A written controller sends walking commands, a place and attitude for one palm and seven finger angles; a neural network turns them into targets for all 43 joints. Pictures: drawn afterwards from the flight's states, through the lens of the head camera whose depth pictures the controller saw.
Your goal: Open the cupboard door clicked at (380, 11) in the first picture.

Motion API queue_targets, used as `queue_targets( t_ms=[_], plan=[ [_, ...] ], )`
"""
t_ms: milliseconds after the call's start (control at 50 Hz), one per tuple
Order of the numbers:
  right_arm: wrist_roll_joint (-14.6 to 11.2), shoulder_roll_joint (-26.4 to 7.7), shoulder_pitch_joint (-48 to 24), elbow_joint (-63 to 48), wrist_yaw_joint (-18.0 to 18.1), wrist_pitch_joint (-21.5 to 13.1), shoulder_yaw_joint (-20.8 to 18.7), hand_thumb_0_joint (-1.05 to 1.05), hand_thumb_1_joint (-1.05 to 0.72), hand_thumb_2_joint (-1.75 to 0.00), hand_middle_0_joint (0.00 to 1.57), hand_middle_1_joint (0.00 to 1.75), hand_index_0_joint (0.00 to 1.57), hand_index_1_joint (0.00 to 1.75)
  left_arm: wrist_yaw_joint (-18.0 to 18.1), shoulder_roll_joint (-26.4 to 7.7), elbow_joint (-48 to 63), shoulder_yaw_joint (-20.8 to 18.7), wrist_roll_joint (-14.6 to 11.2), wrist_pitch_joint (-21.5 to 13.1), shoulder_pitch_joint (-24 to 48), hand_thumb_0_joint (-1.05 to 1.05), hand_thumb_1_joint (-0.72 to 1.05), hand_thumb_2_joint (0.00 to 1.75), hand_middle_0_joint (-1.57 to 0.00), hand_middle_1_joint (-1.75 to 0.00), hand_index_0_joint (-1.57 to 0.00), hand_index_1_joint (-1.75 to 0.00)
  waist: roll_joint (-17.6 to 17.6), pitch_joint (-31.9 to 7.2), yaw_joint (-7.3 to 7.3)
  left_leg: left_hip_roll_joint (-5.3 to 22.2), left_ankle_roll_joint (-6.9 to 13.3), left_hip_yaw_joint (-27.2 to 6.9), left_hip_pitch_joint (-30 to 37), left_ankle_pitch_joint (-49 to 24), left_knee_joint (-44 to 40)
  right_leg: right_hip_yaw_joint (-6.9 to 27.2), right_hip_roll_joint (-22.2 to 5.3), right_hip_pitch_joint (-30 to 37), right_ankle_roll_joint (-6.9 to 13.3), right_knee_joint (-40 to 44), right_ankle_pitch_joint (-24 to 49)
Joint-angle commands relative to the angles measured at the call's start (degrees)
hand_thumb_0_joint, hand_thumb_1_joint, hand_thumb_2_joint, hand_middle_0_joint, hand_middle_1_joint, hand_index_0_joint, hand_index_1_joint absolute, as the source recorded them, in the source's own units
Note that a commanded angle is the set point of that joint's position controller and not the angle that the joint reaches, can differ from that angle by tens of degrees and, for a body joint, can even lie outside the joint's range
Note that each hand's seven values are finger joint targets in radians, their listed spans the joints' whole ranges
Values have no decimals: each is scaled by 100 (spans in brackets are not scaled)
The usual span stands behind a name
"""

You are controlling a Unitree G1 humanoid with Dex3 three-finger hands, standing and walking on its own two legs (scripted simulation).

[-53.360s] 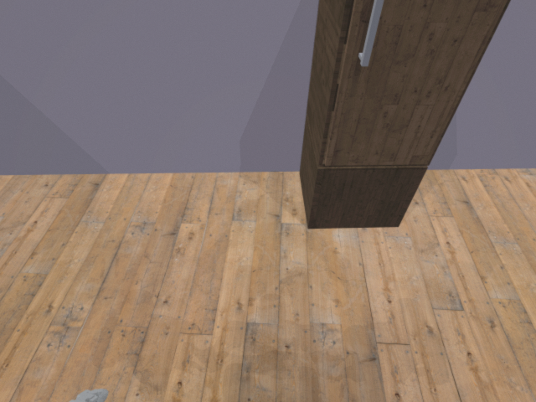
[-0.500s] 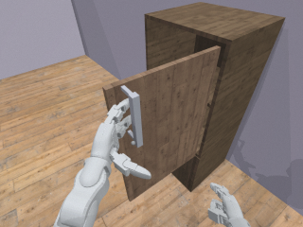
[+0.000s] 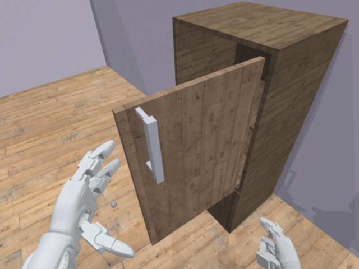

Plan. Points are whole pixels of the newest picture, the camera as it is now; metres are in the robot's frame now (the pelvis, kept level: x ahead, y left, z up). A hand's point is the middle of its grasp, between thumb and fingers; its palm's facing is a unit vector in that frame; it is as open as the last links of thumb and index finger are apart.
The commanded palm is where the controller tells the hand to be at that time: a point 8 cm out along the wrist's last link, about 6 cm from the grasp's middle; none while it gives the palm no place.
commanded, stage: slide the hand sideways off the handle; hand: left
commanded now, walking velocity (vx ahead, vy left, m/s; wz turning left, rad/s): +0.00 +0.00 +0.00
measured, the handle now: (150, 147) +0.31 +0.10 +0.16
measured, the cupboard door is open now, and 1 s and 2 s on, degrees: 86 86 86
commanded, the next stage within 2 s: draw the hand back to the body in 0.06 s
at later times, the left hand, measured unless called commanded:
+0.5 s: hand (89, 203) +0.18 +0.17 +0.16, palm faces +0.02 -1.00 -0.08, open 16.3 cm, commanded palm +0.14 +0.23 +0.17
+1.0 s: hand (55, 200) +0.18 +0.24 +0.16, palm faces +0.33 -0.88 -0.33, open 13.4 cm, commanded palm +0.13 +0.28 +0.17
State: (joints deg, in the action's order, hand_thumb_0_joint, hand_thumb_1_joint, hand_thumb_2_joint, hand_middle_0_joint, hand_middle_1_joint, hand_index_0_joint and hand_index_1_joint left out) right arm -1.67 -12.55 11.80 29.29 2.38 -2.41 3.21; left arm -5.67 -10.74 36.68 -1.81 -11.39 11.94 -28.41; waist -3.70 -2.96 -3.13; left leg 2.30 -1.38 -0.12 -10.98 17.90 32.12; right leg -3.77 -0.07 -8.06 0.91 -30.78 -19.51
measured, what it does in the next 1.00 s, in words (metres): stands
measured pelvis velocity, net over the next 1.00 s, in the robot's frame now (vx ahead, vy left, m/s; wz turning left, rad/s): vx -0.01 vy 0.03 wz -0.01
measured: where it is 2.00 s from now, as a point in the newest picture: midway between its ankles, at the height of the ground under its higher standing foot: outside the picture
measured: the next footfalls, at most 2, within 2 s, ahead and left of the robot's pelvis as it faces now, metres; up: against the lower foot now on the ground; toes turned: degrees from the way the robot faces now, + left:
none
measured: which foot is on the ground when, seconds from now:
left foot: down 0.00-1.00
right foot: down 0.00-1.00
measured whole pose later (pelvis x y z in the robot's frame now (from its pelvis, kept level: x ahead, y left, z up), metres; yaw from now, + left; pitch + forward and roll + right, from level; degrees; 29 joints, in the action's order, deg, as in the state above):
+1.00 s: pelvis -0.01 +0.03 +0.01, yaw -1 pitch -4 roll -1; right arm 0.6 -11.6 12.0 34.9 4.6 -8.0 2.8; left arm 6.6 -17.0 29.3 -10.3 -2.5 -3.7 -28.9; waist -3.1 1.8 -4.1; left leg 0.9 0.5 1.3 -9.0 15.2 28.3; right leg -2.4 -1.3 -5.8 -0.9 -25.6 -15.6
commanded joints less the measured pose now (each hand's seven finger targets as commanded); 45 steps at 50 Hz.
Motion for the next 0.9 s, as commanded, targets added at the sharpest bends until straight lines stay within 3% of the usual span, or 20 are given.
queue_targets(
  t_ms=[0, 80, 160, 220, 240, 300, 380, 440, 460, 540, 600, 620, 640, 660, 680, 700, 760, 800, 820, 880],
  plan=[
    [-53, -484, -795, -1059, 68, -575, -195, 0, -90, -90, 20, 30, 20, 30, -258, -559, 1275, -644, -261, -558, 139, 0, -50, 30, -15, -30, -15, -30, 525, -310, -21, -216, 316, 117, 255, -1663, -155, -14, 30, -326, -80, 445, 2225],
    [-65, -527, -798, -1006, 115, -798, -203, 0, -90, -90, 20, 30, 20, 30, -308, -335, 1200, -355, -330, -677, 802, 0, -50, 30, -15, -30, -15, -30, 456, -9, 108, -240, 324, 54, 204, -1245, -103, 29, 17, -666, -97, 587, 1569],
    [-44, -536, -773, -904, 175, -991, -193, 0, -90, -90, 20, 30, 20, 30, -200, -501, 993, -435, -265, -759, 1164, 0, -50, 30, -15, -30, -15, -30, 443, 56, 102, -265, 322, -9, 132, -859, -112, 113, -32, -791, -87, 731, 862],
    [-28, -548, -779, -820, 205, -988, -207, 0, -90, -90, 20, 30, 20, 30, -144, -974, 743, -931, -182, -735, 986, 0, -50, 30, -15, -30, -15, -30, 471, -55, -27, -261, 310, 14, 78, -870, -148, 181, -62, -635, -54, 773, 762],
    [-21, -488, -841, -863, 195, -983, -174, 0, -90, -90, 20, 30, 20, 30, -171, -744, 792, -778, -191, -709, 1104, 0, -50, 30, -15, -30, -15, -30, 332, -179, -25, -280, 315, 31, 142, -885, -209, 154, -77, -577, -59, 736, 798],
    [-60, -497, -866, -870, 197, -962, -146, 0, -90, -90, 20, 30, 20, 30, -250, -788, 687, -955, -328, -606, 1062, 0, -50, 30, -15, -30, -15, -30, 217, -207, -61, -258, 291, 45, 153, -1033, -271, 60, -31, -472, -50, 667, 1097],
    [-103, -548, -925, -842, 223, -1037, -137, 0, -90, -90, 20, 30, 20, 30, -370, -835, 557, -1142, -572, -514, 1090, 0, -50, 30, -15, -30, -15, -30, 352, -84, -61, -235, 280, 10, 119, -972, -314, 23, 11, -488, -64, 727, 1016],
    [-111, -588, -909, -853, 216, -1126, -146, 0, -90, -90, 20, 30, 20, 30, -433, -916, 744, -1184, -592, -533, 1157, 0, -50, 30, -15, -30, -15, -30, 290, -229, -59, -233, 277, -10, 172, -987, -368, -17, 26, -435, -57, 673, 1042],
    [-119, -589, -882, -843, 221, -1143, -141, 0, -90, -90, 20, 30, 20, 30, -452, -909, 638, -1207, -607, -515, 1042, 0, -50, 30, -15, -30, -15, -30, 387, -121, -57, -227, 279, -25, 126, -980, -378, -44, 47, -483, -61, 669, 1033],
    [-130, -619, -857, -777, 226, -1188, -149, 0, -90, -90, 20, 30, 20, 30, -476, -1010, 630, -1298, -579, -516, 1225, 0, -50, 30, -15, -30, -15, -30, 105, 15, -36, -227, 253, -53, 102, -804, -457, -62, 61, -591, -35, 709, 781],
    [-136, -623, -821, -762, 263, -1218, -150, 0, -90, -90, 20, 30, 20, 30, -484, -1069, 582, -1391, -593, -502, 1329, 0, -40, 34, -15, -30, -15, -30, 208, -18, -26, -228, 254, -89, 122, -719, -496, -91, 76, -620, -45, 725, 642],
    [-139, -655, -830, -714, 277, -1221, -163, 0, -90, -90, 20, 30, 20, 30, -462, -1240, 515, -1522, -580, -498, 1379, 0, -36, 36, -16, -30, -16, -30, 175, 12, -35, -222, 249, -80, 95, -684, -476, -42, 67, -589, -23, 771, 576],
    [-131, -640, -854, -731, 272, -1230, -148, 0, -90, -90, 20, 30, 20, 30, -486, -1141, 625, -1457, -596, -510, 1487, 0, -32, 37, -16, -30, -16, -30, 57, -78, -21, -235, 247, -100, 154, -705, -525, -72, 64, -555, -24, 743, 603],
    [21, -494, -949, -802, 331, -1237, -145, 0, -90, -90, 20, 30, 20, 30, 340, -1682, 1175, -1458, 330, -1147, 1616, 0, -29, 39, -16, -30, -16, -30, 81, 308, -116, -250, 225, -46, -28, -591, -591, 111, 41, -596, -7, 976, 545],
    [102, -467, -837, -678, 361, -1223, -154, 0, -90, -90, 20, 30, 20, 30, 656, -1275, 550, -1355, 399, -1297, 890, 0, -26, 40, -16, -30, -16, -30, 227, 466, -66, -227, 199, -8, -5, -474, -606, 105, 4, -694, 18, 1056, 382],
    [111, -477, -779, -658, 327, -1186, -149, 0, -90, -90, 20, 30, 20, 30, 764, -1026, 417, -1158, 452, -1345, 621, 0, -22, 42, -16, -30, -16, -30, 326, 496, -52, -213, 194, -34, -33, -515, -643, 82, 3, -672, 27, 1011, 431],
    [158, -512, -735, -612, 258, -1083, -208, 0, -90, -90, 20, 30, 20, 30, 1026, -1170, 752, -1159, 690, -1682, 617, 0, -12, 47, -16, -30, -16, -30, -132, 39, -56, -159, 187, -12, 227, -735, -768, 120, -20, -275, 51, 888, 721],
    [183, -517, -714, -575, 224, -1054, -234, 0, -90, -90, 20, 30, 20, 30, 1135, -1171, 796, -1136, 791, -1839, 561, 0, -5, 50, -17, -30, -17, -30, -197, -82, -42, -135, 178, -15, 325, -854, -832, 110, -15, -160, 55, 859, 821],
    [198, -544, -706, -523, 239, -1043, -247, 0, -90, -90, 20, 30, 20, 30, 1203, -1321, 690, -1243, 831, -1873, 491, 0, -1, 51, -17, -30, -17, -30, -164, -57, -58, -111, 184, -20, 341, -862, -862, 134, -14, -106, 63, 887, 844],
    [193, -534, -744, -503, 266, -960, -281, 0, -90, -90, 20, 30, 20, 30, 1298, -1327, 606, -1333, 872, -1970, 547, 0, 9, 55, -17, -30, -17, -30, 152, 57, -15, -91, 201, -7, 385, -890, -929, 121, -2, -100, 38, 970, 844]
  ],
)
